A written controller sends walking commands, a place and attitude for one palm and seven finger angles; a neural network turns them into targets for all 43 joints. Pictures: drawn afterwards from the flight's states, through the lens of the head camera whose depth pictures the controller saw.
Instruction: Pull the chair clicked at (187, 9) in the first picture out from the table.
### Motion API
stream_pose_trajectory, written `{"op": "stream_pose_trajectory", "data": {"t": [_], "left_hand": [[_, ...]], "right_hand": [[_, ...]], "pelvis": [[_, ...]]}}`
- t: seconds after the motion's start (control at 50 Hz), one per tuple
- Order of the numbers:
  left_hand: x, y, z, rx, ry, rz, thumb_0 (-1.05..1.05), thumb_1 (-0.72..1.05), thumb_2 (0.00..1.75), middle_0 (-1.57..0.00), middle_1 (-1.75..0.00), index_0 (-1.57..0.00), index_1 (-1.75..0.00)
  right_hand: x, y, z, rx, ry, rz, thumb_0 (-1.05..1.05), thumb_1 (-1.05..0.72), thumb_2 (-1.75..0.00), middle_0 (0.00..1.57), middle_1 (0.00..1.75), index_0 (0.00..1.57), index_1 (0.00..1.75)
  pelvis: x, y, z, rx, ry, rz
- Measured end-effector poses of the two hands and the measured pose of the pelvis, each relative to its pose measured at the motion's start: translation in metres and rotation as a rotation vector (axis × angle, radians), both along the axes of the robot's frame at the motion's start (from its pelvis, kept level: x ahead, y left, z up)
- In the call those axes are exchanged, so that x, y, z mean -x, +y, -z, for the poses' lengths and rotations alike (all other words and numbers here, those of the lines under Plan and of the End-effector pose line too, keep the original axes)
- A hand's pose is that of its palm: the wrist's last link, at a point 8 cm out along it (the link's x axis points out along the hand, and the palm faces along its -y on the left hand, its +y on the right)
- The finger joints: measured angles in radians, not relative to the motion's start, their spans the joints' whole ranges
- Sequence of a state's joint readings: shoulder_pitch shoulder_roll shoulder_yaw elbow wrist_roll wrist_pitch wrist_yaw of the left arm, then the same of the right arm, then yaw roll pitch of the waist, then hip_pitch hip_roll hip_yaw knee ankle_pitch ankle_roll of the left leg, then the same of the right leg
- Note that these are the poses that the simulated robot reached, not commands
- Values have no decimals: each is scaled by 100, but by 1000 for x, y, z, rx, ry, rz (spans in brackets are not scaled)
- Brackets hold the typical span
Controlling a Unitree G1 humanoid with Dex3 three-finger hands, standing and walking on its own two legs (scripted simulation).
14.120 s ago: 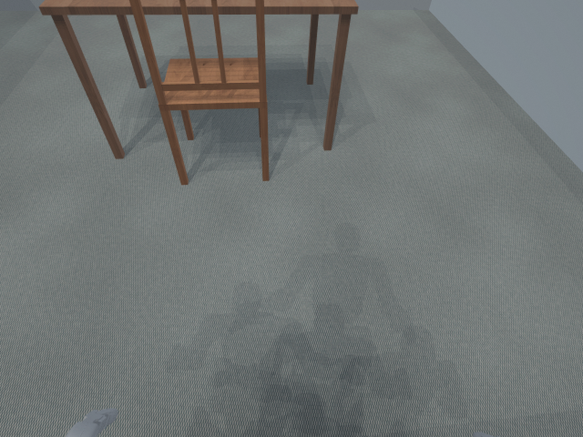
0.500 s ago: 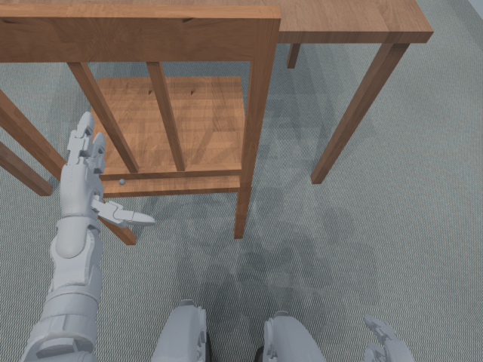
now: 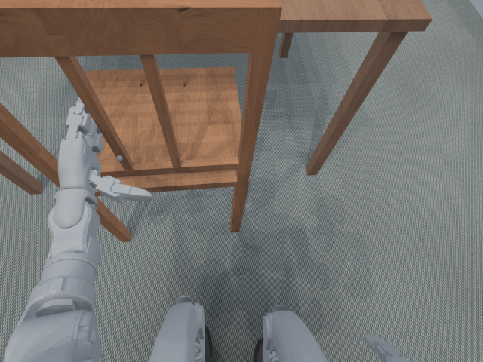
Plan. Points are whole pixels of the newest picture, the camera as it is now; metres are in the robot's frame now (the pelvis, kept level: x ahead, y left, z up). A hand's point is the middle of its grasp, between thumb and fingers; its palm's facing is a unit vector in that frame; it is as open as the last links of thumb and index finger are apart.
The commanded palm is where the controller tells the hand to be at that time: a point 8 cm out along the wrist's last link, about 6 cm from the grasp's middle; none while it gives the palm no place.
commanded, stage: push the fingers through the gap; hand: left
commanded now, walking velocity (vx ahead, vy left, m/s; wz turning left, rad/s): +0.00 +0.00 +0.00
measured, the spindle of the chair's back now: (104, 124) +0.50 +0.23 +0.03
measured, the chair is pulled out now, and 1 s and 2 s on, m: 0.00 0.00 0.02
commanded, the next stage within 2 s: hook a spindle and tug to test in 0.66 s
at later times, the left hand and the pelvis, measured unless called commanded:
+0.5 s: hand (123, 143) +0.47 +0.20 +0.02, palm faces +0.11 -0.99 -0.03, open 16.9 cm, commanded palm +0.44 +0.24 +0.02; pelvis +0.00 +0.00 +0.00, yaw -1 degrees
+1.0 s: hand (122, 142) +0.47 +0.20 +0.02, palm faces +0.09 -1.00 -0.03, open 16.3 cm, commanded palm +0.44 +0.24 +0.02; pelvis +0.00 +0.00 +0.00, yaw +0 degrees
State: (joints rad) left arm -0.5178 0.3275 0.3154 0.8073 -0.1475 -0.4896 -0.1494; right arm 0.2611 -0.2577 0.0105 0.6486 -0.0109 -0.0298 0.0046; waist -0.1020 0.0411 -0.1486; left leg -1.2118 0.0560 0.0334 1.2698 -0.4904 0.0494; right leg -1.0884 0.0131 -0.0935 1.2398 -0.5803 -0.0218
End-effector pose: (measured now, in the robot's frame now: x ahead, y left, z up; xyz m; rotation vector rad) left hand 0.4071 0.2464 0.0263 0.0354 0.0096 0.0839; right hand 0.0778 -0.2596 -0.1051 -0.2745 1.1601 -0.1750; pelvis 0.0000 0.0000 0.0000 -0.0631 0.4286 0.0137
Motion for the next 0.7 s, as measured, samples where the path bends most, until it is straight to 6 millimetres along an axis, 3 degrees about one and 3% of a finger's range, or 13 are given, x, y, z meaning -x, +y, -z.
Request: {"op": "stream_pose_trajectory", "data": {"t": [0.38, 0.54, 0.7], "left_hand": [[-35, 0, 6, 2, 6, -10, -2, -50, 30, -6, -8, -6, -8], [-33, 4, 7, 2, 9, -34, -2, -50, 30, -6, -8, -6, -8], [-25, 10, 2, -2, 1, -21, -2, -50, 30, -6, -8, -6, -8]], "right_hand": [[30, -5, 7, 10, 122, 36, 1, -90, -90, 20, 30, 20, 30], [34, -5, 5, -1, 143, 53, 1, -90, -90, 20, 30, 20, 30], [23, -5, 2, -5, 127, 41, 1, -90, -90, 20, 30, 20, 30]], "pelvis": [[1, -2, 7, 6, 32, 2], [-3, -4, 4, 0, 34, 12], [-6, -5, 1, 3, 25, 3]]}}
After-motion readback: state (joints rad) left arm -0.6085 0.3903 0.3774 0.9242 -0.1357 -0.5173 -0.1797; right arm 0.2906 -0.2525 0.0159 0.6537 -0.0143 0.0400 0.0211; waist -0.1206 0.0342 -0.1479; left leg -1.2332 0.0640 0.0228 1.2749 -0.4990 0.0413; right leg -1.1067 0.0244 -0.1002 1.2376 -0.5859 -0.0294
